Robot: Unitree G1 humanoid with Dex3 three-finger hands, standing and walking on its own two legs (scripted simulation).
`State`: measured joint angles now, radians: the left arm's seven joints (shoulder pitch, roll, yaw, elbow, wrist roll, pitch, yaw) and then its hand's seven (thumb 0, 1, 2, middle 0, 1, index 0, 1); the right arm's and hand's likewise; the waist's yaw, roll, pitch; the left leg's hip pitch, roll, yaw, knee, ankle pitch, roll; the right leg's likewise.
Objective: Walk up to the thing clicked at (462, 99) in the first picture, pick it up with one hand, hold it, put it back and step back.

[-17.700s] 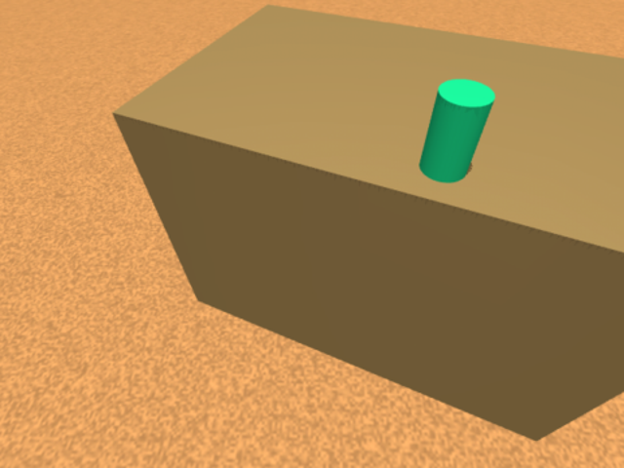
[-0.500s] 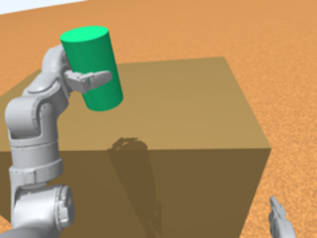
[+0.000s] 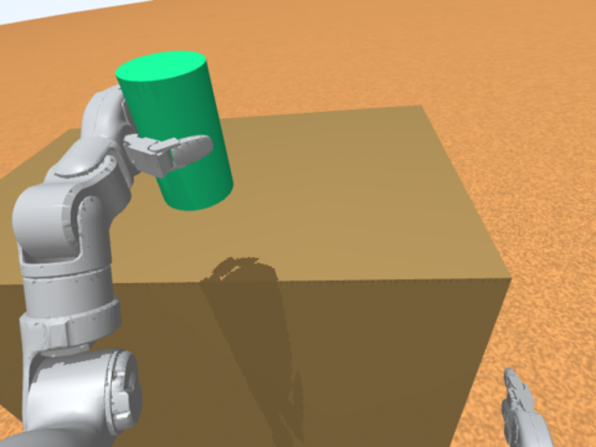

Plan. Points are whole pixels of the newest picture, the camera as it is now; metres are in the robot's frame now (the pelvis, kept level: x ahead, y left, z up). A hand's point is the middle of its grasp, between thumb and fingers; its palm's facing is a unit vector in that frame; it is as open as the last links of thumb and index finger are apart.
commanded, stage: hold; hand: left
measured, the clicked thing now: (182, 134) +0.34 +0.15 +0.32
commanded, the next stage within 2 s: crouch in 0.88 s
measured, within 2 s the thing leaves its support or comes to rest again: neither
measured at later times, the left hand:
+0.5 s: hand (174, 131) +0.33 +0.15 +0.33, palm faces +0.14 -0.99 -0.03, open 11.6 cm
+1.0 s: hand (176, 126) +0.34 +0.15 +0.33, palm faces +0.15 -0.99 -0.02, open 11.7 cm
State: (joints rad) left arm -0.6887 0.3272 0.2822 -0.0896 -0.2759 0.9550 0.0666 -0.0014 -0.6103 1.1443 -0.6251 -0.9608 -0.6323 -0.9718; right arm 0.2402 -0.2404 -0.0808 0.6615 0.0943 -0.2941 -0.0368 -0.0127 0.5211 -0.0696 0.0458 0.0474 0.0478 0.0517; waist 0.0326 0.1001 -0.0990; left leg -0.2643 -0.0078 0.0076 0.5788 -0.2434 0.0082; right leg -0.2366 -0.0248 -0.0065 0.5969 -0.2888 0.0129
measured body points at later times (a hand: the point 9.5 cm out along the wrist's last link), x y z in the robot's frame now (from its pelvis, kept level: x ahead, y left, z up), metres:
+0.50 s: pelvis +0.00 +0.00 +0.00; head -0.07 -0.05 +0.44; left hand +0.32 +0.20 +0.33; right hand +0.18 -0.26 -0.06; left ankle +0.05 +0.11 -0.73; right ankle +0.02 -0.13 -0.73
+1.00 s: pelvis +0.00 +0.00 +0.00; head -0.07 -0.04 +0.44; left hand +0.33 +0.20 +0.33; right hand +0.18 -0.26 -0.06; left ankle +0.05 +0.11 -0.73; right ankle +0.02 -0.13 -0.73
